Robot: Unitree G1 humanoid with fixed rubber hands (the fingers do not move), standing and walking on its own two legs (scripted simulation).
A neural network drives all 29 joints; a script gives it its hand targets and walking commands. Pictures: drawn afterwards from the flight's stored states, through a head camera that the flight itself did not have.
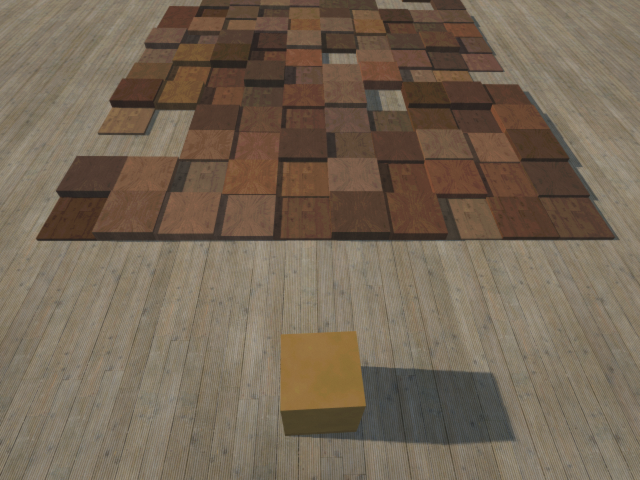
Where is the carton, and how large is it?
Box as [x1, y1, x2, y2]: [280, 331, 365, 435]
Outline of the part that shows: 355,331 281,334 280,410 285,435 343,432 356,430 365,406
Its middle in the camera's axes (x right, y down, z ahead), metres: +0.00 +0.43 +1.11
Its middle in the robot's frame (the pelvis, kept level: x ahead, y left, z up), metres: +0.44 +0.00 -0.65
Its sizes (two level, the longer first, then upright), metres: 0.210 0.200 0.250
